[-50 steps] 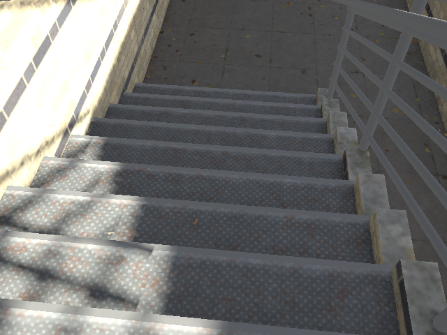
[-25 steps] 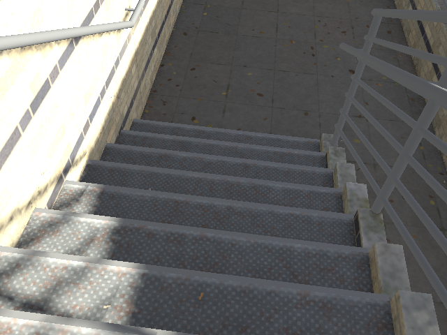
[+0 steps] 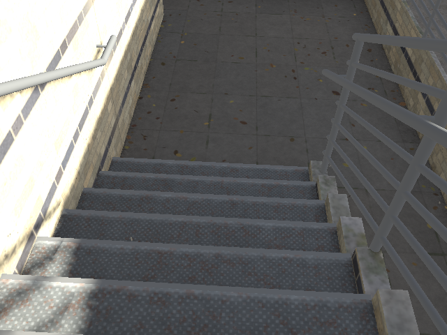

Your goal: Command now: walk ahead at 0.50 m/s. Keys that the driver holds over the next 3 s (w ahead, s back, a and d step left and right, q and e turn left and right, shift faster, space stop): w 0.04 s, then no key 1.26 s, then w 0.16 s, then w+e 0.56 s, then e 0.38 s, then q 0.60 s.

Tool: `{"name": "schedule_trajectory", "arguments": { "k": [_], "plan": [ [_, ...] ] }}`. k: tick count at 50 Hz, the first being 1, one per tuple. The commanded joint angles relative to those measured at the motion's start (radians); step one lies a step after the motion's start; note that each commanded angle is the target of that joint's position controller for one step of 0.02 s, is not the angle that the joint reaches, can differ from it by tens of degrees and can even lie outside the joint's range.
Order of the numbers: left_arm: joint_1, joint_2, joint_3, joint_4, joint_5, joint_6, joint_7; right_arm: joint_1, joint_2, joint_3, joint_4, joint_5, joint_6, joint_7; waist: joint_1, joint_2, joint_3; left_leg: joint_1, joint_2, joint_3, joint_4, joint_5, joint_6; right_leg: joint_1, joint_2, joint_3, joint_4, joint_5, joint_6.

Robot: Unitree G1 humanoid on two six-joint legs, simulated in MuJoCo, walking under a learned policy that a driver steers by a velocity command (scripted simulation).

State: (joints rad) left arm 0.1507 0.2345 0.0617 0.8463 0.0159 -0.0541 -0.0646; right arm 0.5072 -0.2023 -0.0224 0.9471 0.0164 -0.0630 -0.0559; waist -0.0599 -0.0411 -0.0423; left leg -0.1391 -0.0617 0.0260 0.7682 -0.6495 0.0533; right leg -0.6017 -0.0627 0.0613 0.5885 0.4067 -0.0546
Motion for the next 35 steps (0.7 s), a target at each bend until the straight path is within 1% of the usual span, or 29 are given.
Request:
{"name": "schedule_trajectory", "arguments": {
  "k": [1,2,4,5,6,7,8,9,10,11,13,14,15,16,17,18,19,20,21,22,24,25,26,27,28,29,31,33,35],
  "plan": [
    [-0.165,0.023,-0.016,-0.109,-0.02,-0.013,-0.019,0.062,-0.148,-0.037,-0.03,0.012,0.012,-0.011,-0.056,0.1,0.169,-0.054,0.22,-0.226,-0.004,0.455,0.129,-0.07,-0.011,0.007,-0.112,-0.07,0.016],
    [-0.136,0.035,-0.013,-0.097,-0.028,-0.011,-0.022,0.049,-0.148,-0.039,-0.026,0.014,0.019,-0.016,-0.043,0.107,0.163,-0.049,0.229,-0.241,0.052,0.468,0.124,-0.036,-0.03,0.019,-0.146,-0.071,0.014],
    [-0.018,0.069,0.001,-0.044,-0.023,-0.014,-0.008,0.061,-0.115,-0.033,-0.009,0.023,0.026,-0.02,-0.008,0.064,0.125,-0.05,0.195,-0.197,0.261,0.602,0.09,0.138,-0.031,-0.023,-0.267,0.032,0.005],
    [0.177,0.076,0.013,0.022,-0.008,-0.019,-0.002,0.03,-0.098,-0.022,-0.001,0.023,0.024,-0.008,0.089,0.038,0.057,-0.094,0.146,-0.148,0.457,0.658,0.069,0.352,0.005,-0.084,-0.344,0.104,-0.014],
    [0.443,0.127,0.033,0.115,0.002,-0.008,0.004,0.013,-0.117,-0.028,0.02,0.012,0.006,0.022,0.208,0.001,-0.067,-0.322,0.054,-0.107,0.799,0.435,0.015,0.737,-0.018,-0.114,-0.17,0.238,-0.044],
    [0.49,0.184,0.021,0.128,0.02,-0.011,0.009,0.227,0.003,-0.006,0.033,0.047,-0.009,0.041,0.131,-0.277,-0.233,-0.644,-0.079,-0.185,1.241,-0.332,-0.056,1.117,-0.27,0.128,0.154,0.779,-0.187],
    [0.502,0.175,0.02,0.119,-0.004,0.011,0.013,0.226,-0.094,-0.011,0.007,0.065,-0.024,0.044,0.163,-0.292,-0.375,-0.763,-0.033,-0.271,1.334,-0.325,-0.093,1.177,-0.354,0.275,0.173,0.757,-0.28],
    [0.432,0.119,0.0,0.1,-0.014,0.033,0.022,0.117,-0.117,-0.014,-0.035,0.067,-0.017,0.04,0.159,-0.202,-0.357,-0.786,0.013,-0.286,1.308,-0.277,-0.11,1.063,-0.376,0.291,0.087,0.532,-0.299],
    [0.324,0.126,-0.008,0.115,-0.023,0.04,0.035,0.036,-0.073,-0.003,-0.084,0.065,-0.001,0.019,0.083,-0.088,-0.305,-0.754,0.066,-0.217,1.244,-0.159,-0.134,0.862,-0.398,0.383,-0.053,0.168,-0.319],
    [0.202,0.106,-0.018,0.082,-0.036,0.029,0.048,-0.051,-0.073,-0.003,-0.105,0.061,0.03,-0.012,0.045,0.015,-0.156,-0.734,0.105,-0.158,1.16,-0.001,-0.12,0.611,-0.399,0.426,-0.193,-0.141,-0.324],
    [0.075,0.091,-0.034,0.067,-0.009,-0.001,0.041,-0.083,-0.055,-0.009,-0.106,0.029,0.077,-0.039,-0.031,0.067,0.036,-0.575,0.144,-0.165,1.061,0.064,-0.086,0.206,-0.336,0.357,-0.236,-0.125,-0.275],
    [0.067,0.106,-0.025,0.046,-0.001,-0.022,0.039,-0.043,-0.101,-0.035,-0.078,0.024,0.066,-0.04,-0.032,0.097,0.07,-0.54,0.139,-0.21,0.856,0.267,-0.066,0.144,-0.236,0.248,-0.231,-0.134,-0.221],
    [0.099,0.098,-0.022,0.072,0.006,-0.038,0.044,-0.008,-0.091,-0.042,-0.053,0.01,0.053,-0.036,-0.041,0.022,0.046,-0.543,0.141,-0.194,0.781,0.346,-0.064,0.176,-0.198,0.196,-0.2,-0.026,-0.199],
    [0.13,0.072,-0.027,0.087,-0.009,-0.043,0.065,-0.021,-0.072,-0.046,-0.055,-0.004,0.042,-0.033,-0.041,0.007,0.063,-0.5,0.159,-0.187,0.521,0.485,-0.08,0.165,-0.135,0.088,-0.205,0.007,-0.174],
    [0.153,0.048,-0.031,0.118,-0.007,-0.027,0.085,-0.062,-0.032,-0.038,-0.072,-0.012,0.04,-0.029,-0.036,-0.073,0.027,-0.472,0.178,-0.159,0.354,0.524,-0.088,0.223,-0.108,0.045,-0.18,0.097,-0.159],
    [0.181,0.028,-0.034,0.132,-0.012,-0.009,0.097,-0.114,0.009,-0.022,-0.094,-0.014,0.039,-0.022,-0.015,-0.107,-0.004,-0.426,0.178,-0.135,0.181,0.537,-0.093,0.275,-0.084,0.002,-0.167,0.153,-0.149],
    [0.173,0.036,-0.032,0.137,0.001,0.005,0.099,-0.113,0.021,-0.014,-0.089,-0.007,0.047,-0.014,-0.018,-0.123,-0.066,-0.301,0.155,-0.104,0.141,0.533,-0.104,0.264,-0.082,-0.014,-0.135,0.252,-0.151],
    [0.162,0.069,-0.024,0.133,0.001,0.015,0.096,-0.122,0.014,-0.013,-0.093,0.003,0.054,-0.007,-0.018,-0.124,-0.088,-0.235,0.13,-0.073,0.114,0.49,-0.109,0.261,-0.095,-0.016,-0.139,0.269,-0.158],
    [0.126,0.081,-0.023,0.124,0.006,0.012,0.091,-0.068,-0.011,-0.02,-0.07,0.002,0.055,0.006,-0.034,-0.094,-0.13,-0.147,0.146,-0.103,0.158,0.568,-0.099,0.243,-0.14,0.018,-0.117,0.229,-0.174],
    [0.1,0.068,-0.031,0.119,0.004,0.013,0.084,-0.001,-0.034,-0.031,-0.028,-0.003,0.066,0.017,-0.05,-0.061,-0.132,-0.071,0.124,-0.07,0.19,0.615,-0.092,0.187,-0.129,-0.005,-0.102,0.142,-0.183],
    [0.063,0.025,-0.037,0.121,-0.024,0.025,0.078,-0.008,-0.01,-0.032,-0.02,-0.015,0.074,0.016,-0.051,-0.052,-0.025,-0.048,0.119,-0.047,0.055,0.581,-0.059,0.114,-0.107,0.006,-0.086,-0.108,-0.156],
    [0.132,-0.003,-0.043,0.126,-0.045,0.03,0.073,-0.14,-0.015,-0.02,-0.072,-0.015,0.074,0.01,0.022,-0.016,0.076,-0.139,0.125,-0.048,-0.217,0.62,-0.032,0.165,-0.045,0.002,-0.105,-0.247,-0.091],
    [0.25,0.001,-0.035,0.148,-0.033,0.038,0.076,-0.168,-0.085,-0.036,-0.063,-0.014,0.08,0.006,0.092,0.104,0.075,-0.122,0.158,-0.096,-0.18,0.8,-0.022,0.198,0.016,0.003,-0.075,-0.415,-0.045],
    [0.298,0.029,-0.024,0.165,-0.025,0.049,0.081,-0.147,-0.096,-0.04,-0.054,-0.006,0.091,0.008,0.105,0.15,0.055,-0.098,0.166,-0.108,-0.195,0.755,-0.014,0.199,0.047,-0.012,-0.049,-0.575,-0.023],
    [0.269,0.031,-0.022,0.16,-0.027,0.06,0.083,-0.14,-0.089,-0.037,-0.054,0.005,0.098,0.016,0.106,0.147,0.06,-0.113,0.172,-0.117,-0.233,0.685,-0.01,0.199,0.079,-0.038,-0.034,-0.672,-0.01],
    [0.252,0.001,-0.026,0.152,-0.03,0.074,0.084,-0.153,-0.086,-0.035,-0.049,0.011,0.101,0.021,0.12,0.173,0.083,-0.203,0.179,-0.137,-0.289,0.491,-0.004,0.244,0.093,-0.062,-0.066,-0.719,0.003],
    [0.212,-0.01,-0.028,0.149,-0.019,0.094,0.089,-0.172,-0.044,-0.023,-0.045,0.0,0.093,0.022,0.114,0.134,0.113,-0.301,0.152,-0.133,-0.345,0.329,-0.017,0.344,0.071,-0.058,-0.102,-0.732,0.016],
    [0.201,-0.018,-0.032,0.154,-0.012,0.091,0.093,-0.178,-0.061,-0.03,-0.038,0.001,0.084,0.012,0.106,0.108,0.113,-0.25,0.13,-0.101,-0.329,0.378,-0.036,0.341,0.062,-0.05,-0.125,-0.717,0.016],
    [0.191,-0.008,-0.031,0.161,-0.011,0.083,0.088,-0.14,-0.045,-0.028,-0.01,-0.005,0.083,0.004,0.089,0.103,0.084,-0.17,0.125,-0.091,-0.313,0.479,-0.037,0.328,0.056,-0.054,-0.137,-0.663,0.016]
  ]
}}
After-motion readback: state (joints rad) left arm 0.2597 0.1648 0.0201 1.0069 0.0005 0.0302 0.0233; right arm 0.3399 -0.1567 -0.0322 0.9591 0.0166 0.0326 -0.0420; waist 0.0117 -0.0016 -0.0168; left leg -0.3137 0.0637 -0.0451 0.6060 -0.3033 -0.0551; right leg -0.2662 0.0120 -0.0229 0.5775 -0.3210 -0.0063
